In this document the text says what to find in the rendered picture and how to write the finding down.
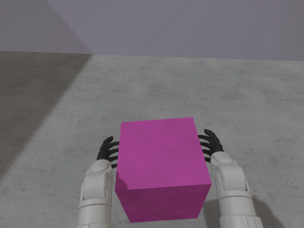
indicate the right robot hand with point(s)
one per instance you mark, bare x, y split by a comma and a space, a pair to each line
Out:
213, 144

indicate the left robot hand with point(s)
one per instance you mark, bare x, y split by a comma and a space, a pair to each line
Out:
105, 152

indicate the robot left forearm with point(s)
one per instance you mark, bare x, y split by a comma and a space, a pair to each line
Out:
95, 200

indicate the robot right forearm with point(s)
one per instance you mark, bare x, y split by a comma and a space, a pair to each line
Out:
235, 199

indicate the carton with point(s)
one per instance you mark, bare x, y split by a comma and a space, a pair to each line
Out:
161, 170

